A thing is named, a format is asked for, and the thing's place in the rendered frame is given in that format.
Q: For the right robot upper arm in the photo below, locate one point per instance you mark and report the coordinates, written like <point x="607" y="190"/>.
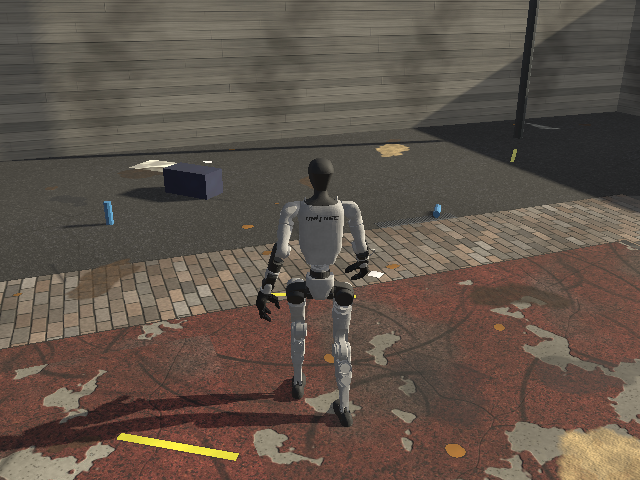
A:
<point x="352" y="211"/>

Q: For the left robot upper arm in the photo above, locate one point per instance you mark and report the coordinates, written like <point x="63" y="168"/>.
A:
<point x="289" y="211"/>

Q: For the right robot hand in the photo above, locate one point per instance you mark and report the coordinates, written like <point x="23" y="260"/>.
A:
<point x="361" y="274"/>

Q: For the humanoid robot head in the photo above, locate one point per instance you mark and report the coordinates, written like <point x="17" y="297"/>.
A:
<point x="320" y="172"/>

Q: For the left robot hand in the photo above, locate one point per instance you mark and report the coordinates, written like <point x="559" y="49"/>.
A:
<point x="261" y="304"/>

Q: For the robot left forearm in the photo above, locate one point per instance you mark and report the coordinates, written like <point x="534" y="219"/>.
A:
<point x="272" y="272"/>

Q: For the robot right forearm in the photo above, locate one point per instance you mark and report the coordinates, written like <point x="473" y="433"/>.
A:
<point x="362" y="258"/>

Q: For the robot left foot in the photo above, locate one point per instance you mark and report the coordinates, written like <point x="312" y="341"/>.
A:
<point x="298" y="390"/>

